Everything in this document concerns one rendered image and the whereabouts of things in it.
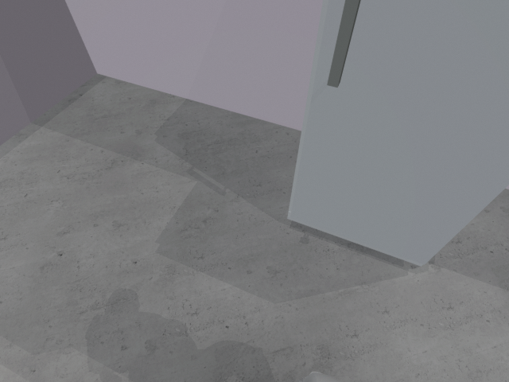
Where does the handle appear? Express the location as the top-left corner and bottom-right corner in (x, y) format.
(327, 0), (361, 88)

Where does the fridge door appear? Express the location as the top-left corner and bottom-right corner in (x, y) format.
(290, 0), (509, 265)

